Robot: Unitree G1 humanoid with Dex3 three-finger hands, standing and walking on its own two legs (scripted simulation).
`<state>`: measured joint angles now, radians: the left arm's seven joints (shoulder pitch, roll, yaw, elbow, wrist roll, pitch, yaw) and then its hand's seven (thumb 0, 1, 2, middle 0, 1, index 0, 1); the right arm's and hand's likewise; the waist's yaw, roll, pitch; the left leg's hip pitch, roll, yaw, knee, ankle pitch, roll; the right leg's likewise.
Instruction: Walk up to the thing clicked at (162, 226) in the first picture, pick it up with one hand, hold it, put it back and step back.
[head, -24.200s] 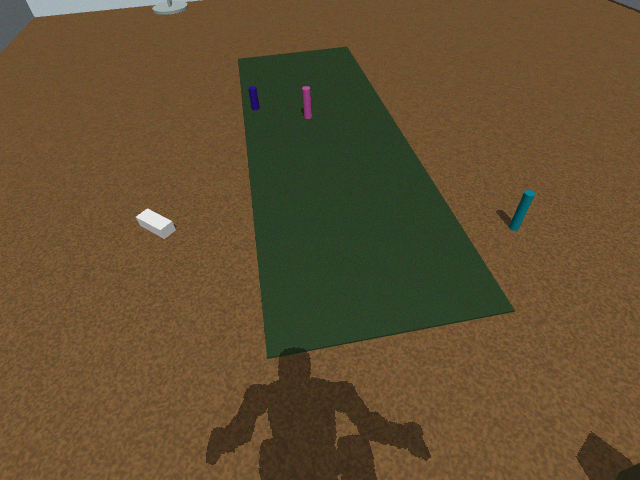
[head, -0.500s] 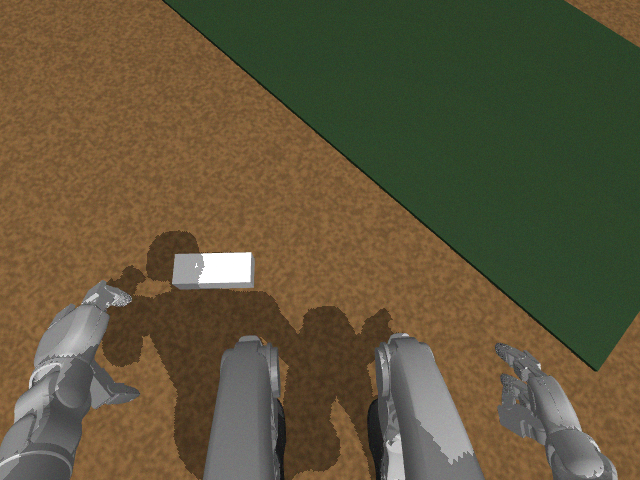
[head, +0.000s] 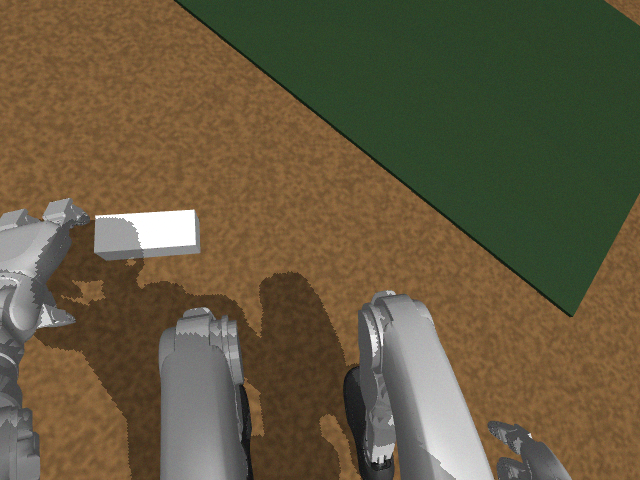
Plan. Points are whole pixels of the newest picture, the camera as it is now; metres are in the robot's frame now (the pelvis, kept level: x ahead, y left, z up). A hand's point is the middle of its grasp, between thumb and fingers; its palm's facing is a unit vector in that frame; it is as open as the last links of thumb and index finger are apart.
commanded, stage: rise first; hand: left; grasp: from above
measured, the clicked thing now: (150, 235) +0.51 +0.28 -0.35
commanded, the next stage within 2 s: none
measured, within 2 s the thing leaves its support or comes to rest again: neither
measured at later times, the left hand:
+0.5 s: hand (76, 258) +0.42 +0.34 -0.20, palm faces -0.47 -0.06 -0.88, open 14.2 cm
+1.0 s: hand (87, 251) +0.44 +0.34 -0.22, palm faces -0.45 -0.07 -0.89, open 14.2 cm
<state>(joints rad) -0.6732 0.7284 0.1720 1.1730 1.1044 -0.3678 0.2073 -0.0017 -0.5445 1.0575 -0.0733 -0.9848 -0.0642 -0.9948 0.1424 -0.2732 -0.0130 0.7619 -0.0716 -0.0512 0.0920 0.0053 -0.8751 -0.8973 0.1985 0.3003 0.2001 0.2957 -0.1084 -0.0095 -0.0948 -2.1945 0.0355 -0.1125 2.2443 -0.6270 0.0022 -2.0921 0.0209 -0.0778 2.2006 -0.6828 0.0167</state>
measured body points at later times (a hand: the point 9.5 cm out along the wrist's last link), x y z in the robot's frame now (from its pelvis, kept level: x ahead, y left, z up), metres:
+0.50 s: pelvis +0.01 +0.00 -0.04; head +0.24 +0.07 +0.34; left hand +0.44 +0.34 -0.15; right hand +0.10 -0.27 -0.16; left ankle +0.10 +0.13 -0.34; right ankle +0.10 -0.12 -0.34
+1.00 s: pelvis +0.01 +0.00 -0.06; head +0.25 +0.07 +0.32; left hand +0.46 +0.34 -0.17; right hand +0.09 -0.28 -0.17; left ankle +0.10 +0.13 -0.34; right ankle +0.10 -0.12 -0.34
